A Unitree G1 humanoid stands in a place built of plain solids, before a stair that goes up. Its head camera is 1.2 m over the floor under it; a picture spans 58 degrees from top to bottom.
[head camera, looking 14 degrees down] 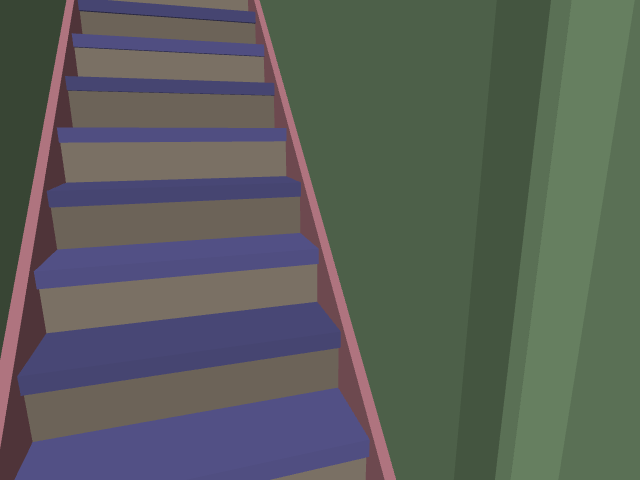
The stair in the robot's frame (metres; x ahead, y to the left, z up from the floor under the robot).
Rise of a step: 0.20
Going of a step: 0.23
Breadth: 0.86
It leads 17 degrees to the left of straight ahead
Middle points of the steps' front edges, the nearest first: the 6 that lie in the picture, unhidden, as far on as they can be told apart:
1.09 0.35 0.61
1.32 0.42 0.81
1.54 0.48 1.01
1.77 0.55 1.22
1.99 0.62 1.42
2.21 0.69 1.63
